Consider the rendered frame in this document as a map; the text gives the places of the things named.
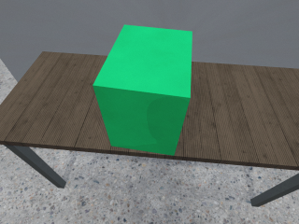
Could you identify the table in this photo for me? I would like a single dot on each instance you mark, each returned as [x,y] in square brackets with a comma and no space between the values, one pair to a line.
[238,114]

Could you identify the carton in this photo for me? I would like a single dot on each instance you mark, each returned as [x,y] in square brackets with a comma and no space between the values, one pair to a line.
[144,88]

